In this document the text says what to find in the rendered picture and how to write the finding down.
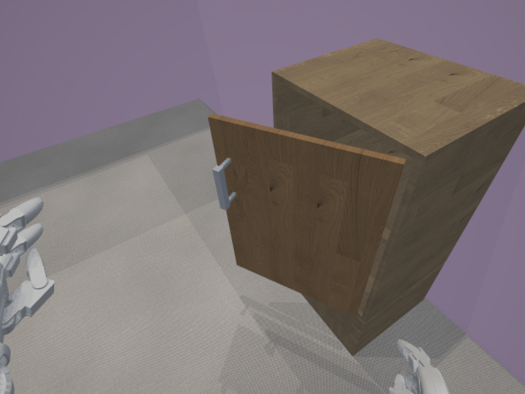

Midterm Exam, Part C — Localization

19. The robot right hand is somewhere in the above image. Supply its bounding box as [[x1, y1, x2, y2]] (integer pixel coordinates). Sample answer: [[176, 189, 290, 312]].
[[389, 339, 450, 394]]

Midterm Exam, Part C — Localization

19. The robot left hand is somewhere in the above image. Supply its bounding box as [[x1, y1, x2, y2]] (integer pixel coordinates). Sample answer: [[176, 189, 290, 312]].
[[0, 197, 54, 343]]

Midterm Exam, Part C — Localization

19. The cupboard door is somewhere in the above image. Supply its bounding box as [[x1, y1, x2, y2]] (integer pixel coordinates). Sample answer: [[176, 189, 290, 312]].
[[208, 113, 406, 318]]

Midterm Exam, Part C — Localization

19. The handle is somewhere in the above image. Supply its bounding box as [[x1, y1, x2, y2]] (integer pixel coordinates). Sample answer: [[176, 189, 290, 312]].
[[212, 158, 236, 210]]

